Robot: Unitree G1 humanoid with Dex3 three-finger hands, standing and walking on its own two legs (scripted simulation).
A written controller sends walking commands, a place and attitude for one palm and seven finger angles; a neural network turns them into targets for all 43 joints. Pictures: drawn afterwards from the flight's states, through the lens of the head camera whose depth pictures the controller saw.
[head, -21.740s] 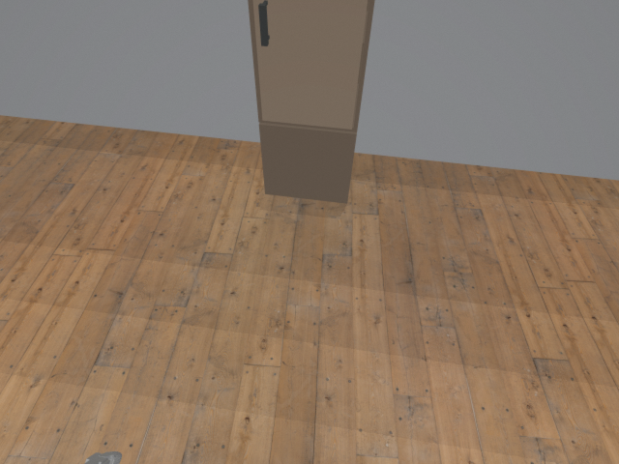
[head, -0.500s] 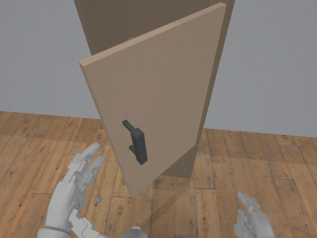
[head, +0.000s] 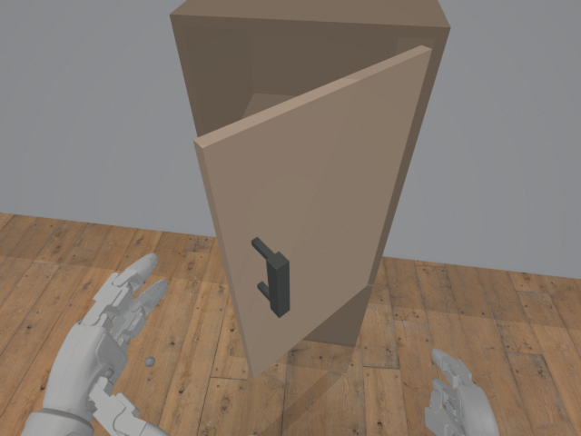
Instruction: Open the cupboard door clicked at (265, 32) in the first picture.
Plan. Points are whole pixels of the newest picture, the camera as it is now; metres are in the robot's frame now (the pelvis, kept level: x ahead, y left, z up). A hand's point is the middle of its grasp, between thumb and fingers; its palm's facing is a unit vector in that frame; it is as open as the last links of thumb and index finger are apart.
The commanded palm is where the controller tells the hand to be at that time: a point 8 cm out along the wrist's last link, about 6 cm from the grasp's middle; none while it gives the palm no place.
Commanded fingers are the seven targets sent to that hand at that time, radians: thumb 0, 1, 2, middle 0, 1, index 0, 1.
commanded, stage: draw the hand back to the body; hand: left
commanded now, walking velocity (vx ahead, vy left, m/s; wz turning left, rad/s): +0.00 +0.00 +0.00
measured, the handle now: (270, 277) +0.32 +0.06 +0.07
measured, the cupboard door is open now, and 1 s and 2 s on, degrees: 49 49 49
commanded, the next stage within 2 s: step back with the hand held close in 1.12 s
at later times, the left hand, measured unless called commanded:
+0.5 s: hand (69, 306) +0.21 +0.25 +0.16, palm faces +0.32 -0.88 -0.36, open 12.0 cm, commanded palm +0.16 +0.29 +0.19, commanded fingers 0.00 0.51 0.74 -0.19 -0.30 -0.19 -0.30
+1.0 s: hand (55, 278) +0.22 +0.25 +0.19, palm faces +0.41 -0.83 -0.39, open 7.6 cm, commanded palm +0.17 +0.30 +0.21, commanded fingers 0.00 0.90 0.90 -0.20 -0.30 -0.20 -0.30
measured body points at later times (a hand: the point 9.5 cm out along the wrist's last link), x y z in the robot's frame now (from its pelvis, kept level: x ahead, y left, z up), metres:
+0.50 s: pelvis +0.02 +0.02 +0.04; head +0.00 +0.01 +0.49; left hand +0.18 +0.29 +0.18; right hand +0.20 -0.19 -0.04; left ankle +0.05 +0.10 -0.69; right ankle -0.04 -0.10 -0.69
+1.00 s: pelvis +0.02 +0.00 +0.05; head +0.01 -0.02 +0.50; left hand +0.19 +0.29 +0.21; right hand +0.21 -0.23 -0.04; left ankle +0.05 +0.10 -0.69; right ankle -0.04 -0.10 -0.69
